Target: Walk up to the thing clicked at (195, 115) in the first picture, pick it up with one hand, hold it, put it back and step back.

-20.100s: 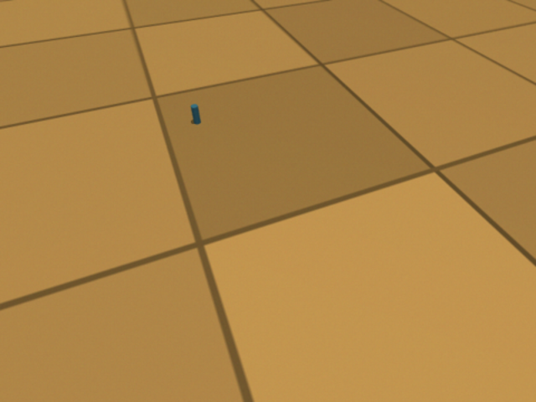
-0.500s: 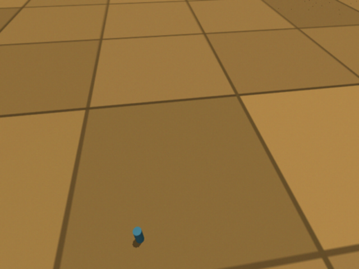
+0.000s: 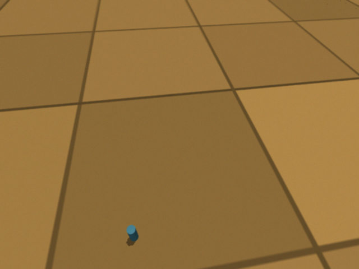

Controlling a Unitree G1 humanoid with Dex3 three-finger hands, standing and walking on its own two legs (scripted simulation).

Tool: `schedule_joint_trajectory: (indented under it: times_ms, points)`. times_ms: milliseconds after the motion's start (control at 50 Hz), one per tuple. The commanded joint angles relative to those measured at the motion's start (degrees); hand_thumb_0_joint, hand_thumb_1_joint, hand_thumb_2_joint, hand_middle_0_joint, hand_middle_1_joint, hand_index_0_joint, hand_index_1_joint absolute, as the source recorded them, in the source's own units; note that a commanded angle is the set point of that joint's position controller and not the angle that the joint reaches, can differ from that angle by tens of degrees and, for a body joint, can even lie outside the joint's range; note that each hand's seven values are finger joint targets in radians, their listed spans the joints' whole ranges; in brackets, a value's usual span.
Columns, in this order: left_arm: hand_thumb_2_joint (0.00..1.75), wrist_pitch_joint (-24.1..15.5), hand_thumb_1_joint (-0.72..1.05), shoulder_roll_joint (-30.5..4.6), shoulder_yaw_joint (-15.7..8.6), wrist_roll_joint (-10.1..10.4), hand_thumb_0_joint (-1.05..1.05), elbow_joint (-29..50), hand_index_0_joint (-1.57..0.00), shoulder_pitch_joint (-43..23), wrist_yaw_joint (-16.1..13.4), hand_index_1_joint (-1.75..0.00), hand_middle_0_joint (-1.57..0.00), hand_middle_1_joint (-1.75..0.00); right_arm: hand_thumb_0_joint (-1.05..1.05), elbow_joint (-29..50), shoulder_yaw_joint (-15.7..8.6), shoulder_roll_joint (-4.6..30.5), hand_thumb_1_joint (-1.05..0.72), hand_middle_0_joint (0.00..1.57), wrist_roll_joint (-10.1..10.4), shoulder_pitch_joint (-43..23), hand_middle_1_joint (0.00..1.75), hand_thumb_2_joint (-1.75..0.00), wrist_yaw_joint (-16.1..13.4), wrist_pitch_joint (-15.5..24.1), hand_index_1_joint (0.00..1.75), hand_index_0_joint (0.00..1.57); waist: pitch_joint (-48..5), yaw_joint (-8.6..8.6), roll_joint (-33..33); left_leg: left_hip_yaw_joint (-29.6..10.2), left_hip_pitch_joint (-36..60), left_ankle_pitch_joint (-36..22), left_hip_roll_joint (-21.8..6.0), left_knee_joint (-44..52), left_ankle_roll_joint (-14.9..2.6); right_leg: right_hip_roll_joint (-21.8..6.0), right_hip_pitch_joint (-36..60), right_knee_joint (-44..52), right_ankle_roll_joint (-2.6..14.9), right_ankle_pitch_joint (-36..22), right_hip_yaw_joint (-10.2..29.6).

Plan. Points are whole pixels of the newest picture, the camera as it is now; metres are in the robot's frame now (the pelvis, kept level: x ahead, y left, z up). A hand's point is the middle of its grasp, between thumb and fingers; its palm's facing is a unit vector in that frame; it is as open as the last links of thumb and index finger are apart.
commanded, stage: walk up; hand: left
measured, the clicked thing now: (132, 233) +0.41 +0.24 -0.71
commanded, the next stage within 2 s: stand in 1.62 s
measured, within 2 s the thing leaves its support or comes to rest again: neither
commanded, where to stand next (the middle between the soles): +0.03 -0.01 m, yaw +1 degrees
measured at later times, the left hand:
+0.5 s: hand out of the picture +0.08 +0.26 -0.15, palm faces +0.00 -0.95 -0.32, open 7.4 cm
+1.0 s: hand out of the picture +0.07 +0.23 -0.15, palm faces +0.01 -0.95 -0.30, open 7.4 cm
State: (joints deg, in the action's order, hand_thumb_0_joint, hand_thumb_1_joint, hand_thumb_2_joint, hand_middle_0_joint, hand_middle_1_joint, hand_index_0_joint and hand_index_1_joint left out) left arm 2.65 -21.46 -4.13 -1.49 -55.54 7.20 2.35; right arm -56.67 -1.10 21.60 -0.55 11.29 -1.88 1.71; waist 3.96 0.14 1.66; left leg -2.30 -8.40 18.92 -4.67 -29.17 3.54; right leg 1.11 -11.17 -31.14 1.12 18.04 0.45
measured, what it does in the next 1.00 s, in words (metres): stands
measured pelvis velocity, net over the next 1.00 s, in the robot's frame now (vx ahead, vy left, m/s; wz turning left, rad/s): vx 0.00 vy -0.01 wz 0.01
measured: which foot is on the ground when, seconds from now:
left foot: down 0.00-1.00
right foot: down 0.00-1.00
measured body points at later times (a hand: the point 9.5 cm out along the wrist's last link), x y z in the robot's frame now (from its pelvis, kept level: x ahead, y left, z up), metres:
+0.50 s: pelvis -0.01 +0.00 +0.00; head +0.01 +0.01 +0.45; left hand +0.08 +0.31 -0.13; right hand +0.04 -0.32 -0.12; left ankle -0.03 +0.17 -0.73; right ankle -0.01 -0.11 -0.73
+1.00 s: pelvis +0.00 -0.01 +0.01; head +0.01 -0.01 +0.46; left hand +0.07 +0.28 -0.13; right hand +0.09 -0.31 -0.11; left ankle -0.01 +0.12 -0.73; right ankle -0.01 -0.11 -0.73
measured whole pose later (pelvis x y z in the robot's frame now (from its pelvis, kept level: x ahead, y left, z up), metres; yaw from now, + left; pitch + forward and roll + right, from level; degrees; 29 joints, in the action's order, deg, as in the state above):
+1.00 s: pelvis +0.00 -0.01 +0.01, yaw +0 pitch -3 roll +0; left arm 1.2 -19.7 -1.4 -0.4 -59.5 7.9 1.7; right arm -57.7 -0.1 20.1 -0.5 8.7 -0.3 1.6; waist 4.5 -0.7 0.7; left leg 1.1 -6.8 14.4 -2.1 -24.6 1.3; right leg 1.6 -7.0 -24.8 1.9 14.4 -0.9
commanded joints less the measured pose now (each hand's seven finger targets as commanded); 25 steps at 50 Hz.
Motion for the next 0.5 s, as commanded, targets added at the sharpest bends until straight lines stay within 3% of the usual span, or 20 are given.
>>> schedule_joint_trajectory:
  times_ms: [0, 40, 60, 100, 140, 160, 200, 220, 260, 280, 300, 320, 340, 360, 380, 400, 420, 440, 460, 480]
  points:
    - [0.90, -1.3, 0.90, -13.2, -3.2, 0.3, 0.00, 5.0, -0.20, -1.1, -0.9, -0.30, -0.20, -0.30, 0.00, 3.9, -3.3, 13.0, -0.90, 0.20, -0.2, 0.6, 0.30, -0.90, -1.1, 1.0, 0.30, 0.20, -4.4, -0.15, 0.7, 1.1, -1.9, -14.3, 0.2, -0.3, -5.75, -8.4, 1.9, 6.3, 5.59, -18.5, 7.7]
    - [0.90, -1.2, 0.90, -12.8, -3.1, 0.3, 0.00, 5.7, -0.20, -2.1, -0.8, -0.30, -0.20, -0.30, 0.00, 3.8, -3.3, 12.9, -0.90, 0.20, -0.3, 1.2, 0.30, -0.90, -1.0, 1.2, 0.30, 0.20, -4.2, 0.30, 1.0, 0.9, -0.6, -13.7, 0.2, 0.9, -5.84, -8.1, 0.3, 6.3, 5.39, -16.2, 7.3]
    - [0.90, -1.3, 0.90, -12.6, -2.9, 0.2, 0.00, 6.1, -0.20, -2.6, -0.7, -0.30, -0.20, -0.30, 0.00, 3.6, -3.4, 13.4, -0.90, 0.20, -0.4, 2.6, 0.30, -0.90, -1.0, 1.4, 0.30, 0.20, -5.0, 0.85, 0.2, -0.9, 0.5, -15.5, -1.2, 2.9, -6.48, -7.4, 0.0, 4.4, 4.51, -17.1, 6.7]
    - [0.90, -1.1, 0.90, -11.6, -2.9, 0.2, 0.00, 6.2, -0.20, -3.0, -0.7, -0.30, -0.20, -0.30, 0.00, 3.1, -4.0, 15.5, -0.90, 0.20, -0.5, 3.9, 0.30, -0.90, -1.1, 1.9, 0.30, 0.20, -5.2, 1.08, -3.1, -7.1, 2.3, -19.8, -6.2, 6.5, -9.28, -4.3, -2.1, -0.9, 2.17, -16.6, 3.3]
    - [0.90, -1.0, 0.90, -10.8, -2.8, 0.1, 0.00, 5.9, -0.20, -1.6, -0.6, -0.30, -0.20, -0.30, 0.00, 3.9, -4.1, 16.4, -0.90, 0.20, -0.4, 2.1, 0.30, -0.90, -1.3, 2.0, 0.30, 0.20, -4.3, -0.08, -4.8, -9.0, 1.7, -21.1, -8.8, 6.1, -11.35, -3.5, -2.3, -1.6, 1.33, -13.0, 2.5]
    - [0.90, -1.1, 0.90, -11.0, -2.7, 0.0, 0.00, 5.8, -0.20, -1.2, -0.6, -0.30, -0.20, -0.30, 0.00, 4.2, -4.3, 16.3, -0.90, 0.20, -0.4, 1.5, 0.30, -0.90, -1.3, 1.9, 0.30, 0.20, -4.8, -0.07, -4.5, -7.6, 1.4, -21.8, -8.2, 4.8, -11.18, -3.9, -1.5, -0.6, 1.70, -14.0, 2.8]
    - [0.90, -1.5, 0.90, -11.6, -2.9, 0.2, 0.00, 5.7, -0.20, -0.2, -0.5, -0.30, -0.20, -0.30, 0.00, 5.0, -3.8, 15.0, -0.90, 0.20, -0.4, 1.1, 0.30, -0.90, -1.3, 1.7, 0.30, 0.20, -5.8, -0.42, -4.5, -3.6, -1.9, -19.7, -4.7, 2.1, -8.81, -5.3, 2.6, 1.6, 3.05, -17.5, 5.1]
    - [0.90, -1.6, 0.90, -12.1, -3.1, 0.2, 0.00, 5.5, -0.20, 0.5, -0.4, -0.30, -0.20, -0.30, 0.00, 5.3, -3.6, 14.3, -0.90, 0.20, -0.2, 0.1, 0.30, -0.90, -1.2, 1.6, 0.30, 0.20, -5.7, -1.01, -4.1, -1.3, -3.3, -16.0, -2.3, 0.5, -7.36, -6.4, 3.8, 3.5, 4.16, -17.8, 6.6]
    - [0.90, -1.8, 0.90, -13.5, -3.4, 0.4, 0.00, 6.0, -0.20, 0.3, -0.6, -0.30, -0.20, -0.30, 0.00, 5.7, -3.0, 12.3, -0.90, 0.20, -0.1, 0.2, 0.30, -0.90, -1.0, 1.4, 0.30, 0.20, -5.8, -1.08, 0.6, 3.1, -5.8, -10.0, 2.3, -5.1, -4.91, -10.8, 4.9, 7.8, 7.99, -17.3, 11.7]
    - [0.90, -1.7, 0.90, -13.9, -3.3, 0.4, 0.00, 6.2, -0.20, -0.2, -0.7, -0.30, -0.20, -0.30, 0.00, 5.5, -2.6, 11.2, -0.90, 0.20, 0.1, 0.4, 0.30, -0.90, -1.0, 1.2, 0.30, 0.20, -4.9, -1.18, 2.1, 4.8, -6.2, -4.9, 4.2, -6.4, -4.14, -12.6, 3.9, 9.1, 9.73, -15.4, 13.0]
    - [0.90, -1.6, 0.90, -13.5, -3.1, 0.3, 0.00, 6.8, -0.20, -0.6, -0.7, -0.30, -0.20, -0.30, 0.00, 5.3, -2.4, 10.5, -0.90, 0.20, 0.0, 1.2, 0.30, -0.90, -0.9, 1.2, 0.30, 0.20, -4.3, -0.78, 4.0, 4.8, -5.5, -0.5, 4.7, -5.3, -4.23, -13.3, 2.1, 9.6, 10.19, -14.2, 13.3]
    - [0.90, -1.4, 0.90, -13.5, -3.0, 0.2, 0.00, 7.1, -0.20, -1.7, -0.6, -0.30, -0.20, -0.30, 0.00, 4.8, -2.5, 10.6, -0.90, 0.20, -0.1, 2.9, 0.30, -0.90, -0.9, 1.3, 0.30, 0.20, -3.5, 0.13, 5.6, 4.2, -3.8, 0.5, 4.4, -3.3, -4.46, -12.8, -0.3, 9.4, 9.62, -12.4, 12.6]
    - [0.90, -1.2, 0.90, -12.8, -2.8, 0.2, 0.00, 7.5, -0.20, -2.5, -0.5, -0.30, -0.20, -0.30, 0.00, 4.2, -2.7, 10.9, -0.90, 0.20, -0.2, 3.9, 0.30, -0.90, -0.8, 1.6, 0.30, 0.20, -2.9, 0.73, 5.3, 3.4, -0.5, -2.1, 3.7, 0.0, -4.81, -11.2, -3.5, 8.4, 8.10, -11.1, 10.6]
    - [0.90, -1.0, 0.90, -12.6, -2.7, 0.1, 0.00, 7.9, -0.20, -4.1, -0.5, -0.30, -0.20, -0.30, 0.00, 3.5, -3.4, 12.3, -0.90, 0.20, -0.6, 5.9, 0.30, -0.90, -0.8, 1.9, 0.30, 0.20, -2.6, 2.23, 4.4, 0.0, 3.0, -7.6, 0.8, 3.1, -5.90, -9.0, -7.4, 5.5, 5.65, -9.8, 8.0]
    - [0.90, -0.9, 0.90, -11.4, -2.5, 0.2, 0.00, 8.3, -0.20, -4.4, -0.4, -0.30, -0.20, -0.30, 0.00, 3.0, -4.0, 14.5, -0.90, 0.20, -0.9, 7.7, 0.30, -0.90, -0.8, 2.2, 0.30, 0.20, -2.5, 2.61, 1.2, -7.0, 5.1, -12.4, -4.6, 7.5, -8.37, -5.4, -10.1, 0.2, 2.59, -8.6, 5.2]
    - [0.90, -0.7, 0.90, -10.2, -2.2, 0.4, 0.00, 8.2, -0.20, -3.9, -0.4, -0.30, -0.20, -0.30, 0.00, 3.0, -4.5, 16.6, -0.90, 0.20, -0.9, 8.0, 0.30, -0.90, -1.0, 2.5, 0.30, 0.20, -2.5, 2.18, -3.0, -14.3, 4.8, -16.2, -11.0, 10.7, -12.07, -1.8, -10.8, -6.0, 0.66, -4.7, 2.2]
    - [0.90, -0.5, 0.90, -10.0, -2.5, 0.3, 0.00, 7.2, -0.20, -1.8, -0.6, -0.30, -0.20, -0.30, 0.00, 3.7, -4.7, 17.9, -0.90, 0.20, -0.9, 5.1, 0.30, -0.90, -1.1, 2.7, 0.30, 0.20, -1.7, 0.58, -5.6, -17.3, 2.8, -20.1, -15.6, 10.5, -16.16, -1.3, -9.6, -9.2, -0.28, 6.0, 0.7]
    - [0.90, -0.6, 0.90, -10.3, -2.8, 0.0, 0.00, 7.1, -0.20, -1.4, -0.6, -0.30, -0.20, -0.30, 0.00, 4.2, -4.9, 18.2, -0.90, 0.20, -1.0, 3.8, 0.30, -0.90, -1.1, 2.8, 0.30, 0.20, -1.9, 0.43, -6.3, -16.2, 2.8, -25.0, -16.7, 8.7, -17.28, -2.4, -9.2, -9.3, -0.07, 12.2, 1.8]
    - [0.90, -1.0, 0.90, -9.5, -2.6, 0.3, 0.00, 6.8, -0.20, 0.4, -0.6, -0.30, -0.20, -0.30, 0.00, 4.6, -4.7, 17.9, -0.90, 0.20, -1.3, 2.2, 0.30, -0.90, -1.1, 2.6, 0.30, 0.20, -2.7, -0.86, -7.8, -12.4, 2.7, -26.6, -15.0, 6.4, -15.94, -3.8, -6.9, -3.1, 0.52, 11.8, 2.5]
    - [0.90, -1.6, 0.90, -9.6, -2.5, 0.4, 0.00, 5.9, -0.20, 2.5, -0.4, -0.30, -0.20, -0.30, 0.00, 5.4, -4.4, 16.9, -0.90, 0.20, -1.1, 0.1, 0.30, -0.90, -0.9, 2.2, 0.30, 0.20, -3.8, -2.22, -8.3, -7.2, 1.0, -25.3, -10.6, 3.7, -12.80, -3.5, -2.5, 2.5, 1.11, 2.5, 1.9]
